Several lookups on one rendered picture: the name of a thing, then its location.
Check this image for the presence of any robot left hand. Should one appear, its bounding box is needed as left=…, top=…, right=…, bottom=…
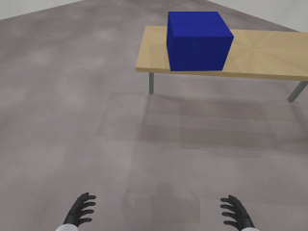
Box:
left=63, top=192, right=96, bottom=227

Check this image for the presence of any carton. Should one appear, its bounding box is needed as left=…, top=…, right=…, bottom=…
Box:
left=167, top=12, right=234, bottom=71

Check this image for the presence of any robot right hand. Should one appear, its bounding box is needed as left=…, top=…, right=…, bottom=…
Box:
left=220, top=194, right=255, bottom=231

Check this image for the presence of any table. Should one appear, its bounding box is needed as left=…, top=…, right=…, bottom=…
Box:
left=136, top=25, right=308, bottom=102

